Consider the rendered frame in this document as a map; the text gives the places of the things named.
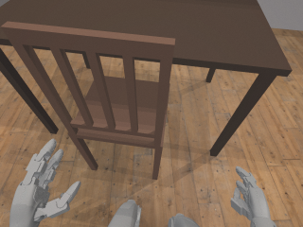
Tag left robot thigh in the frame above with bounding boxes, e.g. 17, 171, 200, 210
108, 201, 142, 227

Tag table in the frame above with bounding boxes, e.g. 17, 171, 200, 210
0, 0, 293, 157

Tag robot thigh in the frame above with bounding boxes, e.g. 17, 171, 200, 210
168, 216, 200, 227
108, 201, 142, 227

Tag right robot forearm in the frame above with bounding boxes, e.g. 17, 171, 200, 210
250, 217, 276, 227

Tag right robot hand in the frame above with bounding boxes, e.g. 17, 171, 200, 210
230, 166, 271, 221

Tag left robot hand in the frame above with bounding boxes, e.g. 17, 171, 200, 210
9, 138, 81, 227

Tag chair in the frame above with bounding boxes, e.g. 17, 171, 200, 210
0, 21, 175, 180

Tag right robot thigh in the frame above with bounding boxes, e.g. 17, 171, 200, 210
168, 216, 200, 227

